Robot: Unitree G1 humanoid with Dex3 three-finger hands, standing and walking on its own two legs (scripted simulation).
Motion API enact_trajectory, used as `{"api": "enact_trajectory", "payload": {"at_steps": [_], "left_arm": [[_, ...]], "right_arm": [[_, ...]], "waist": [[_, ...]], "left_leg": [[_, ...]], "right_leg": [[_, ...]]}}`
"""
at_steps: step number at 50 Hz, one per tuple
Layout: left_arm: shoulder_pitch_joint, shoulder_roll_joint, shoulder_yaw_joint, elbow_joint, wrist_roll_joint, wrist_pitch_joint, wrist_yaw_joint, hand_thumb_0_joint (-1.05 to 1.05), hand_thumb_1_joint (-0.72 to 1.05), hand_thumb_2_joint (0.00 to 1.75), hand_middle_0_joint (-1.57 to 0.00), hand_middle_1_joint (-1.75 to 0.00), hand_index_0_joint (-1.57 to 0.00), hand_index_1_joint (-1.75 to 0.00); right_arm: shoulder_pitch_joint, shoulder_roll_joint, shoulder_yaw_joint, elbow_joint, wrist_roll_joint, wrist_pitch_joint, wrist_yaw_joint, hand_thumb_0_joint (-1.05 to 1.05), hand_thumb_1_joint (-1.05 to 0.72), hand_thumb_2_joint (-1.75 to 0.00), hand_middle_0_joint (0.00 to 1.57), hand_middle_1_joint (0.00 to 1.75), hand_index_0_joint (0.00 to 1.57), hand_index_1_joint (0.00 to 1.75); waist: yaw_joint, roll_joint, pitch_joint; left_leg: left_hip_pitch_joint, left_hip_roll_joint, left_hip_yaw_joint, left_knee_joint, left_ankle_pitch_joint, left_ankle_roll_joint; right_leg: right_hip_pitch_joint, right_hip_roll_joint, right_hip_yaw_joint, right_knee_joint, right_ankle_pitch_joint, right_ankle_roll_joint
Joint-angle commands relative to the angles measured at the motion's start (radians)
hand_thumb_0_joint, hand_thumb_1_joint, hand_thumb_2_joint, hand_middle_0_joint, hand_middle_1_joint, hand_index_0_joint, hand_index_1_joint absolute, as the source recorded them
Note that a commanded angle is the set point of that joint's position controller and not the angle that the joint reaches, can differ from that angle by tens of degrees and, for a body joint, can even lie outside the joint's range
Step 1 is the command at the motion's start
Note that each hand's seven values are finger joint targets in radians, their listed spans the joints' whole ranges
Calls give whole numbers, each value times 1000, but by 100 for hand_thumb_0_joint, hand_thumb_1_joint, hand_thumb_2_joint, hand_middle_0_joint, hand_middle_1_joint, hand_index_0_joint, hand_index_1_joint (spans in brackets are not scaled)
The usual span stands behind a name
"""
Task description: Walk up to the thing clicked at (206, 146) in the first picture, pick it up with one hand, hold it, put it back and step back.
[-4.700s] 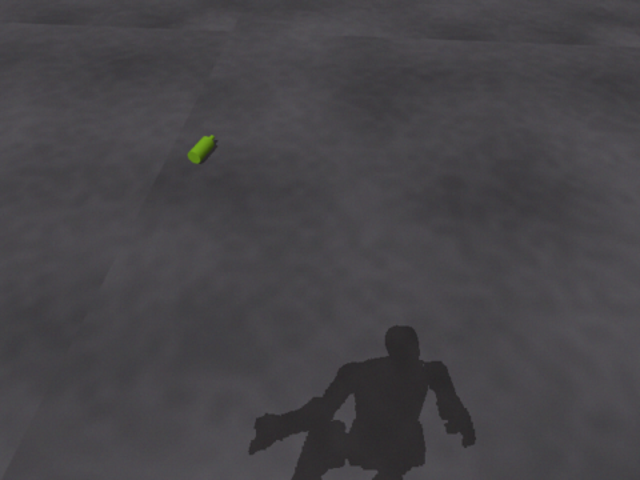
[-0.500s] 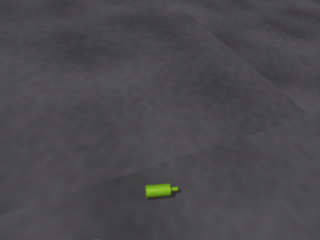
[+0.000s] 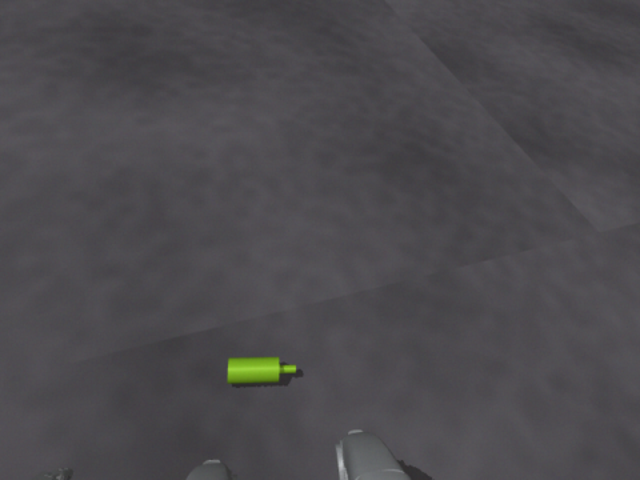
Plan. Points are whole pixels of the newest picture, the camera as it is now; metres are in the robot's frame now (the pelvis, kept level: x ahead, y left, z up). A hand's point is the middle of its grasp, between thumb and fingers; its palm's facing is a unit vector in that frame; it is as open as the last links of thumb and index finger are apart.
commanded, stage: walk up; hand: left
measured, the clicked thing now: (262, 369) +0.49 +0.05 -0.71
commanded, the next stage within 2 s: none
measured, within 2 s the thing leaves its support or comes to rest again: neither
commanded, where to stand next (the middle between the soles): +0.12 -0.14 m, yaw +3 degrees
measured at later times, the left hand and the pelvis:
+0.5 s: hand out of the picture +0.07 +0.09 -0.15, palm faces +0.02 -0.92 -0.38, open 7.4 cm; pelvis +0.03 -0.19 -0.01, yaw +2 degrees
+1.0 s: hand out of the picture +0.09 +0.12 -0.13, palm faces +0.06 -0.91 -0.41, open 7.4 cm; pelvis +0.02 -0.16 +0.01, yaw +4 degrees
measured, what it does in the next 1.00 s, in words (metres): steps to the right: right foot, then left foot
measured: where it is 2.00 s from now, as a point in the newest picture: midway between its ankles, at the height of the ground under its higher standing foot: outside the picture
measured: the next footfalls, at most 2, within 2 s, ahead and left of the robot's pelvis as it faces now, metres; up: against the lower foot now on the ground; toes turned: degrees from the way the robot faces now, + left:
right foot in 0.18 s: +0.08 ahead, -0.30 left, +0.00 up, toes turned +3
left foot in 0.56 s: +0.08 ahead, -0.07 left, +0.00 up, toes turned +3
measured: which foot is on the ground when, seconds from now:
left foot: down 0.00-0.18, up 0.20-0.54, down 0.56-1.00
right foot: up 0.00-0.16, down 0.18-1.00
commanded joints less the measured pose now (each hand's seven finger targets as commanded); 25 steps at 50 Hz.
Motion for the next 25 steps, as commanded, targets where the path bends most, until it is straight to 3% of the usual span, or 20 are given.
{"api": "enact_trajectory", "payload": {"at_steps": [1, 3, 5, 6, 7, 8, 9, 10, 11, 12, 13, 14, 16, 18, 20, 23, 25], "left_arm": [[-7, 179, 70, -97, -10, -11, -9, 0, 90, 90, -20, -30, -20, -30], [-56, 179, 73, -113, -11, -11, -18, 0, 90, 90, -20, -30, -20, -30], [-27, 192, 82, -91, -9, -12, -20, 0, 90, 90, -20, -30, -20, -30], [31, 183, 84, -67, -16, -17, -19, 0, 90, 90, -20, -30, -20, -30], [114, 178, 91, -17, -17, -20, -14, 0, 90, 90, -20, -30, -20, -30], [204, 192, 105, 28, -7, -25, -6, 0, 90, 90, -20, -30, -20, -30], [286, 253, 116, 45, 14, -36, 3, 0, 90, 90, -20, -30, -20, -30], [140, 347, 112, -23, 7, -48, 15, 0, 90, 90, -20, -30, -20, -30], [0, 371, 110, -52, -14, -54, 25, 0, 90, 90, -20, -30, -20, -30], [-35, 325, 97, -45, -26, -61, 34, 0, 90, 90, -20, -30, -20, -30], [-59, 307, 89, -26, -22, -71, 44, 0, 90, 90, -20, -30, -20, -30], [-81, 286, 84, -13, -21, -79, 49, 0, 90, 90, -20, -30, -20, -30], [-40, 243, 64, 31, -28, -103, 58, 0, 90, 90, -20, -30, -20, -30], [-10, 254, 52, 70, -34, -126, 71, 0, 90, 90, -20, -30, -20, -30], [-8, 263, 47, 80, -44, -142, 81, 0, 90, 90, -20, -30, -20, -30], [35, 257, 38, 90, -57, -159, 97, 0, 90, 90, -20, -30, -20, -30], [40, 250, 28, 92, -66, -164, 107, 0, 90, 90, -20, -30, -20, -30]], "right_arm": [[68, -396, -127, -55, -13, -19, -25, 0, -90, -90, 20, 30, 20, 30], [82, -420, -135, -54, -22, -12, -25, 0, -90, -90, 20, 30, 20, 30], [26, -442, -137, -62, -24, -3, -17, 0, -90, -90, 20, 30, 20, 30], [-40, -443, -133, -70, -22, 5, -13, 0, -90, -90, 20, 30, 20, 30], [-81, -418, -121, -65, -25, 17, -8, 0, -90, -90, 20, 30, 20, 30], [-51, -346, -97, -50, -34, 33, -7, 0, -90, -90, 20, 30, 20, 30], [-44, -226, -54, -59, -28, 47, -4, 0, -90, -90, 20, 30, 20, 30], [-92, -195, -54, -103, -3, 51, -20, 0, -90, -90, 20, 30, 20, 30], [-130, -256, -75, -93, 0, 48, -29, 0, -90, -90, 20, 30, 20, 30], [-74, -287, -74, -39, 12, 40, -13, 0, -90, -90, 20, 30, 20, 30], [-21, -293, -70, 3, 16, 36, -1, 0, -90, -90, 20, 30, 20, 30], [27, -297, -67, 38, 16, 34, 11, 0, -90, -90, 20, 30, 20, 30], [32, -272, -55, 57, 11, 37, 47, 0, -90, -90, 20, 30, 20, 30], [-34, -240, -49, 28, 2, 52, 65, 0, -90, -90, 20, 30, 20, 30], [-58, -233, -51, 6, -5, 63, 74, 0, -90, -90, 20, 30, 20, 30], [-92, -222, -59, -30, -10, 68, 81, 0, -90, -90, 20, 30, 20, 30], [-106, -203, -61, -45, -4, 64, 85, 0, -90, -90, 20, 30, 20, 30]], "waist": [[-6, 303, -101], [-29, 328, -111], [-7, 362, -122], [40, 390, -136], [90, 334, -160], [129, 157, -193], [189, -154, -139], [127, -291, -66], [65, -144, -37], [24, -26, -32], [2, -46, -52], [-14, -74, -73], [8, -36, -81], [23, 0, -48], [19, 13, -55], [22, 25, -123], [15, 11, -158]], "left_leg": [[62, 229, -247, -248, 126, 226], [45, 228, -255, -240, 34, 221], [-47, 230, -256, -239, -104, 208], [-114, 217, -208, -212, -102, 176], [-205, 165, -138, -117, -136, 138], [-280, 79, -53, 99, -203, 102], [-469, -11, 59, 466, -282, 61], [-545, -105, -78, 581, -345, 28], [-445, -40, -181, 591, -257, 28], [-423, -7, -171, 555, -172, 17], [-389, 23, -115, 514, -156, 11], [-313, 30, -90, 476, -151, 16], [-235, 21, -93, 357, -161, 25], [-210, 20, -114, 273, -166, 35], [-176, 5, -118, 210, -160, 39], [-144, -22, -114, 149, -150, 35], [-98, -48, -97, 63, -99, 39]], "right_leg": [[-49, -81, -55, -78, 6, 14], [-23, -90, -82, -180, -58, 13], [72, -74, -142, -249, -60, 6], [186, -60, -176, -359, -31, -6], [339, -22, -216, -457, 19, -14], [445, 42, -235, -529, -22, -16], [424, -62, -23, -692, -256, -50], [263, -255, 483, -997, -344, -143], [196, -307, 565, -1078, -422, -187], [224, -265, 426, -991, -395, -180], [241, -241, 325, -898, -351, -207], [225, -237, 277, -847, -337, -219], [241, -234, 246, -806, -215, -227], [247, -269, 271, -800, -98, -234], [280, -304, 263, -768, 122, -241], [385, -340, 232, -694, 539, -251], [426, -323, 170, -637, 733, -227]]}}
